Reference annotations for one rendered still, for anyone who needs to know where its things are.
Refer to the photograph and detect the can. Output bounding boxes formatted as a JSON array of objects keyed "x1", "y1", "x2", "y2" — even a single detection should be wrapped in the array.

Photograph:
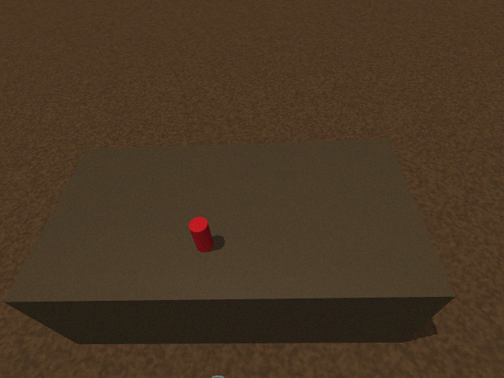
[{"x1": 189, "y1": 217, "x2": 213, "y2": 253}]

